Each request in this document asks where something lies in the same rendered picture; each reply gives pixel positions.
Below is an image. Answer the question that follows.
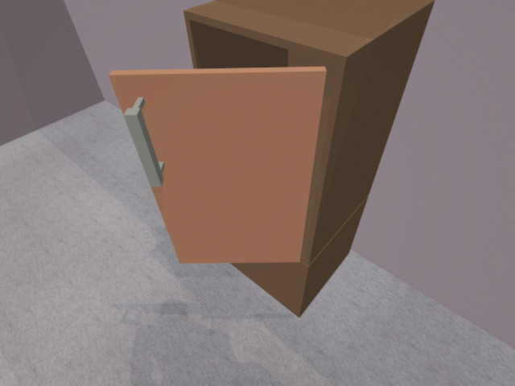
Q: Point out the cupboard door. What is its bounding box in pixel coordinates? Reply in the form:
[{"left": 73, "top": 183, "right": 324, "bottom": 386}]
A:
[{"left": 109, "top": 67, "right": 327, "bottom": 264}]

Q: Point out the handle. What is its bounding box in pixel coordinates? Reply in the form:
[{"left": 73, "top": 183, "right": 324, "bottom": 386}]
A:
[{"left": 123, "top": 97, "right": 165, "bottom": 187}]

